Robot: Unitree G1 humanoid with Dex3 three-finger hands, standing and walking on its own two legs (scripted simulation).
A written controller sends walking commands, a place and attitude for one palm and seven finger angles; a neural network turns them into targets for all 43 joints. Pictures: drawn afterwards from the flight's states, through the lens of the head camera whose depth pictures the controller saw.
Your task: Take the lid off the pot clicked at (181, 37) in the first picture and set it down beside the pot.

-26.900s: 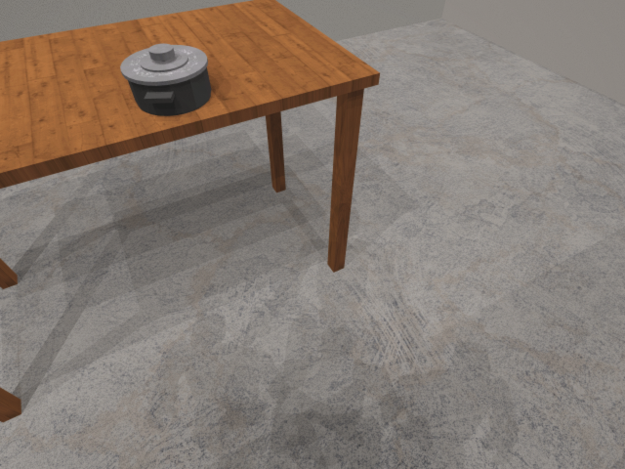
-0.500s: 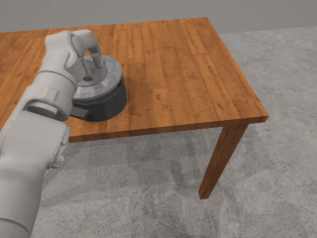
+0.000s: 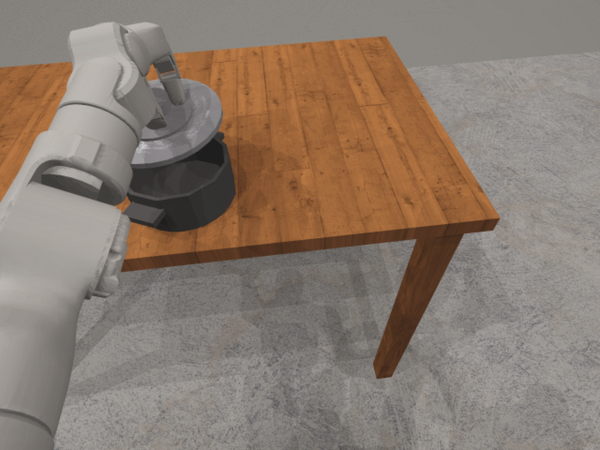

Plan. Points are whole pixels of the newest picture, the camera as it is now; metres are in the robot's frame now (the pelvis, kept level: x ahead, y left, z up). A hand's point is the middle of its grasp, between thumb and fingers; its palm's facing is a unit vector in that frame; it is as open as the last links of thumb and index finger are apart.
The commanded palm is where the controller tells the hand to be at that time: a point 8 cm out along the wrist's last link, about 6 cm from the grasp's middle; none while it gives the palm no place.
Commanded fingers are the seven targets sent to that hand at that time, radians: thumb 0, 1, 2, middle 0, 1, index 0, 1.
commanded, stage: lift the lid straight up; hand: left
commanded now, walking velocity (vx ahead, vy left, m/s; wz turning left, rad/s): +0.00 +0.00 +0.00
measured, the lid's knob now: (151, 104) +0.51 +0.16 +0.22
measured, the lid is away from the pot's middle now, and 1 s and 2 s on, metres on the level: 0.00 0.01 0.13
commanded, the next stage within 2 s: move the lid sideways beside the pot in 0.90 s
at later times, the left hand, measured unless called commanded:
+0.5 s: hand (129, 63) +0.49 +0.16 +0.28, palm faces -0.21 -0.14 -0.97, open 7.3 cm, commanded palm +0.47 +0.16 +0.35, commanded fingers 0.00 0.59 0.99 -0.78 -1.13 -0.92 -1.13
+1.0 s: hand (135, 44) +0.48 +0.15 +0.31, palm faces -0.17 -0.15 -0.97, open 7.3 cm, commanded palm +0.47 +0.16 +0.37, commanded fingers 0.00 0.59 0.99 -0.78 -1.13 -0.92 -1.13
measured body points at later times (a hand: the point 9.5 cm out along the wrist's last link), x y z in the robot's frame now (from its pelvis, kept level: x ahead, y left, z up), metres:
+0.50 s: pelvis +0.00 +0.00 +0.00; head +0.03 -0.02 +0.45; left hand +0.49 +0.17 +0.34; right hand +0.08 -0.26 -0.13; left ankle +0.01 +0.12 -0.74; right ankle -0.06 -0.12 -0.74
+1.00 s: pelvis +0.00 +0.00 +0.00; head +0.02 -0.02 +0.45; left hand +0.49 +0.15 +0.36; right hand +0.07 -0.26 -0.14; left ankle +0.01 +0.12 -0.74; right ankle -0.06 -0.12 -0.74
